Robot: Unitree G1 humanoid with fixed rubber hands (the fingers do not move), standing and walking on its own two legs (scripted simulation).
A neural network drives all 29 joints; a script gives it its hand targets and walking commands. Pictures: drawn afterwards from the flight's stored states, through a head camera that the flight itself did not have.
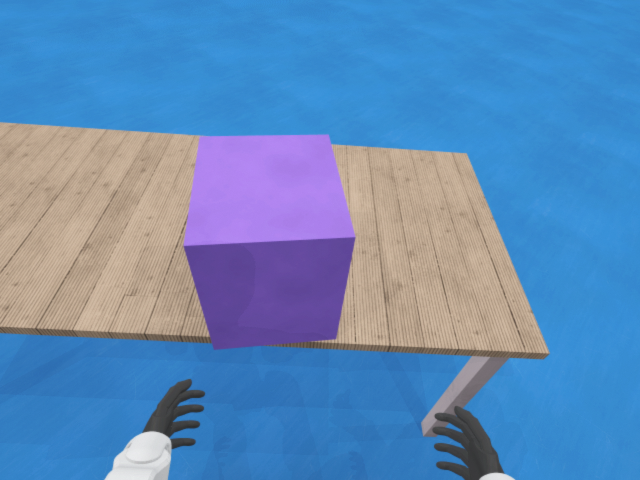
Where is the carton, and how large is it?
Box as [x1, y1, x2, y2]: [184, 135, 355, 349]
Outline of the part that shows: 328,135 260,135 199,137 184,239 184,248 214,349 335,338 355,237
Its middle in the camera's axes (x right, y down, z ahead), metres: -0.09 +0.00 +0.66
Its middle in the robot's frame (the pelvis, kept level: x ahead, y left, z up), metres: +0.50 +0.10 -0.02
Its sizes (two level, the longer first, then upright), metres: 0.243 0.215 0.269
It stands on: a table, 0.61 m high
